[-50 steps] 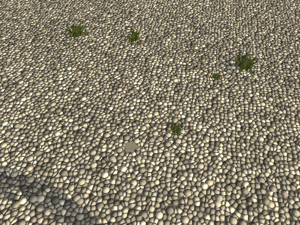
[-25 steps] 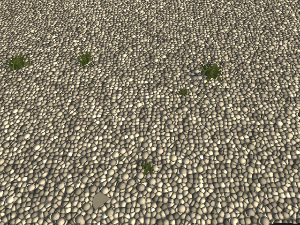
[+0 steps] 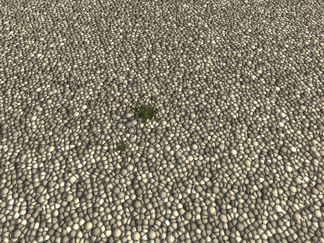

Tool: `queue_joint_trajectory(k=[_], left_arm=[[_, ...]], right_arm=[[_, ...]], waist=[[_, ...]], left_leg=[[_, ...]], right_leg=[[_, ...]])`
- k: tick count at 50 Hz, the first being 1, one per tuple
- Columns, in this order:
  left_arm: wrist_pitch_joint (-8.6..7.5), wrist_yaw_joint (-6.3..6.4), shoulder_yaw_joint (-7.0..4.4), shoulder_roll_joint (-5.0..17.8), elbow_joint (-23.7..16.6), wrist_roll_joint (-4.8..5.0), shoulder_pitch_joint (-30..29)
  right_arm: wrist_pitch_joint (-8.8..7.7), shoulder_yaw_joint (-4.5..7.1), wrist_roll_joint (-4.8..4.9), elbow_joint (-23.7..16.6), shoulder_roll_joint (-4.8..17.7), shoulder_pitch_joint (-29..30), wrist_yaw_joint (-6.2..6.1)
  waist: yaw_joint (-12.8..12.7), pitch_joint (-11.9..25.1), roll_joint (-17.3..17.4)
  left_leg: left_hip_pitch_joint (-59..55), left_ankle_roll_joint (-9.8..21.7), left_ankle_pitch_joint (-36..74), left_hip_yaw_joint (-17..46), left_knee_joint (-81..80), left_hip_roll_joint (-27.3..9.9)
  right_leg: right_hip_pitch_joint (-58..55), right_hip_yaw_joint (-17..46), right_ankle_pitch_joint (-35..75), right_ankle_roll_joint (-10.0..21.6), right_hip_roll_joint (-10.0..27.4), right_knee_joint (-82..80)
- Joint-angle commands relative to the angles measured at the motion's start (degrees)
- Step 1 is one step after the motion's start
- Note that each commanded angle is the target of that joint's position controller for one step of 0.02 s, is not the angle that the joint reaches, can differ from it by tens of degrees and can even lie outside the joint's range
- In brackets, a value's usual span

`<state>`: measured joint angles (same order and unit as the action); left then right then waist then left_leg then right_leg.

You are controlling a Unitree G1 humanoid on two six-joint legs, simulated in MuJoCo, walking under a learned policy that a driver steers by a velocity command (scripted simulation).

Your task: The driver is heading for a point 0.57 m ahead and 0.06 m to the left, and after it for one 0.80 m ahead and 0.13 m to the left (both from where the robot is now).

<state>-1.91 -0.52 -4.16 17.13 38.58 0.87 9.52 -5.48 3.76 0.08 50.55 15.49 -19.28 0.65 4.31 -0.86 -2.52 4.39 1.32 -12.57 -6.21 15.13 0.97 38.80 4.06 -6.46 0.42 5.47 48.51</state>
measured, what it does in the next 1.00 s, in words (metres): walks ahead, turning left: right foot, then left foot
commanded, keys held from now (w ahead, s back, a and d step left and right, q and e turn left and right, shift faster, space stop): w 0.38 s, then w+q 0.24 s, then q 0.38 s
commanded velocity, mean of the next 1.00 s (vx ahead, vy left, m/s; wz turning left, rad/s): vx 0.40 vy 0.00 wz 0.17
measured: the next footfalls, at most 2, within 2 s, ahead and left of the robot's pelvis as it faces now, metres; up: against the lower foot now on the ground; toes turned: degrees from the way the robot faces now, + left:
right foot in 0.18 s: +0.26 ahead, -0.15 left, +0.00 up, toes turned -4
left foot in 0.70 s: +0.57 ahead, +0.10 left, +0.00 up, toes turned +8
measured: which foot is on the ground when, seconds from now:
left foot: down 0.00-0.20, up 0.22-0.68, down 0.70-1.00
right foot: up 0.00-0.16, down 0.18-0.72, up 0.74-1.00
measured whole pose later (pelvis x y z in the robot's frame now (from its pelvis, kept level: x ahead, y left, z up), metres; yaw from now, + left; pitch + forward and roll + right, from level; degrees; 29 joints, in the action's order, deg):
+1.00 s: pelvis +0.50 +0.01 -0.01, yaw +16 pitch +4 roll -1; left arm -1.4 2.8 -3.3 17.6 40.4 -0.8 6.2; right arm -0.2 4.0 0.3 40.8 17.4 -11.2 -0.2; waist 1.4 -3.4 -1.0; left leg 20.8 4.7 -7.2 5.6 25.2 6.3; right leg 37.5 5.9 -18.0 -4.9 2.3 55.3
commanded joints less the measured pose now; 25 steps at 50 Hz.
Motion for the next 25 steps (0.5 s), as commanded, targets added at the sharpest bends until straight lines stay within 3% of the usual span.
queue_joint_trajectory(k=[1,4,6,7,8,9,10,11,12,13,14,15,17,19,25], left_arm=[[-1.42,-1.03,0.75,0.3,-4.8,-0.07,-5.4],[-1.64,-1.62,0.73,1.2,-6.6,0.36,-9.5],[-1.77,-1.85,0.3,2.5,-7.1,0.29,-9.3],[-1.83,-1.78,-0.36,3.7,-6.3,0.03,-6.1],[-1.79,-1.53,-1.59,5.7,-4.0,-0.29,1.2],[-1.53,-0.88,-3.12,9.0,-1.4,-0.49,10.4],[-1.15,-0.12,-4.35,15.4,-0.6,-1.5,17.1],[-1.14,-0.25,-3.59,13.4,-0.4,-0.62,17.8],[-1.38,-0.49,-2.32,10.2,-0.4,-0.51,14.5],[-1.53,-0.51,-1.67,8.1,-0.6,-0.4,11.1],[-1.68,-0.74,-1.14,6.5,-0.6,-0.61,7.6],[-2.06,-0.93,-0.66,4.7,-0.9,-1.01,5.1],[-2.81,-1.01,-0.78,4.6,-0.5,-1.09,3.3],[-3.56,-0.76,-1.12,5.6,0.6,-0.98,3.9],[-3.84,0.46,-1.69,7.4,4.0,-1.3,7.2]], right_arm=[[-0.47,1.95,0.9,-3.4,9.9,2.9,-0.22],[0.54,2.18,1.51,-1.5,11.3,-0.5,-0.14],[1.28,2.39,1.9,-0.6,12.1,-0.8,-0.29],[1.59,2.44,2.06,-0.4,12.7,-0.1,-0.43],[1.83,2.14,2.2,-0.2,12.2,0.3,-0.6],[1.65,1.25,1.38,-0.7,10.2,0.2,-0.82],[0.63,-0.77,-0.23,-3.2,4.5,-3.2,-0.47],[-0.71,-0.94,0.18,-2.5,5.1,-3.3,-0.16],[-1.32,0.43,2.06,-3.7,9.3,0.6,0.29],[-1.53,0.28,2.42,-4.6,9.1,4.3,0.34],[-1.33,0.34,1.54,-4.6,8.5,5.5,0.08],[-0.64,0.66,0.87,-4.2,8.3,4.9,-0.1],[0.82,0.3,0.74,-3.4,6.0,2.7,-0.08],[1.55,0.14,0.3,-4.1,5.3,4.6,-0.38],[1.38,-0.81,0.96,-6.5,3.5,14.4,0.84]], waist=[[-0.5,-1.5,5.9],[0.3,-2.7,6.8],[-1.1,-2.3,8.0],[-3.6,-0.3,8.4],[-7.7,4.2,7.7],[-11.7,10.5,6.2],[-11.3,18.9,-6.6],[-11.1,24.8,-10.7],[-11.0,16.6,-6.9],[-9.7,10.2,-4.9],[-7.7,5.9,-2.2],[-5.6,4.0,-3.0],[-3.2,3.1,-3.2],[-2.7,1.6,-1.9],[-6.3,-1.8,-0.6]], left_leg=[[1.6,9.2,14.5,6.6,-6.9,-13.6],[-3.1,8.7,16.1,7.2,-5.3,-16.0],[-6.1,7.8,22.4,7.1,-2.3,-17.3],[-6.4,6.9,31.1,5.8,2.0,-16.7],[-4.5,5.4,39.0,3.2,10.7,-14.6],[3.7,3.2,34.0,1.0,23.0,-12.0],[26.2,-0.8,8.5,-0.5,46.0,-4.4],[34.7,-1.3,-20.7,8.3,56.8,-0.3],[40.7,-0.6,-18.7,10.5,60.7,-3.9],[41.3,0.0,-14.0,9.0,58.9,-6.4],[39.4,-0.1,-9.8,8.4,55.0,-8.2],[35.6,-0.3,-6.7,9.0,51.9,-9.7],[31.1,-1.2,-3.4,8.9,49.4,-10.1],[32.6,-2.3,0.7,9.0,45.2,-10.2],[32.7,-2.0,18.3,8.2,26.1,-7.7]], right_leg=[[-2.9,-3.3,6.6,0.1,-0.4,-9.2],[-3.3,-4.4,3.4,1.2,-1.5,-14.0],[-6.0,-5.3,-0.6,2.9,-2.7,-16.7],[-11.7,-6.6,-1.1,4.0,-4.3,-18.7],[-22.9,-8.1,1.3,5.6,-6.2,-21.1],[-38.4,-4.5,3.2,7.6,-3.3,-19.1],[-60.0,20.2,-1.2,15.6,12.3,-20.1],[-62.6,38.1,-4.8,19.9,18.0,-28.8],[-56.9,30.9,-7.3,17.4,15.9,-29.7],[-48.8,22.3,-5.4,15.4,13.0,-30.5],[-40.9,16.9,-2.5,14.2,10.5,-32.5],[-35.0,13.4,0.8,13.3,8.6,-34.6],[-29.1,10.1,3.5,14.0,7.7,-38.3],[-27.8,6.9,6.7,14.5,7.4,-40.2],[-30.1,-3.9,6.6,11.0,6.5,-42.6]])
Keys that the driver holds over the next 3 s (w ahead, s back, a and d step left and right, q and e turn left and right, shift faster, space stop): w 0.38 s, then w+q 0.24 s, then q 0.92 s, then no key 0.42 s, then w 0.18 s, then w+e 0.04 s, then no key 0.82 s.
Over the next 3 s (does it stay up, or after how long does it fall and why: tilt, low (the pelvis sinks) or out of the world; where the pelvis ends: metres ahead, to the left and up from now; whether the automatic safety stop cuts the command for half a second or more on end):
stays up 0.67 0.11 -0.01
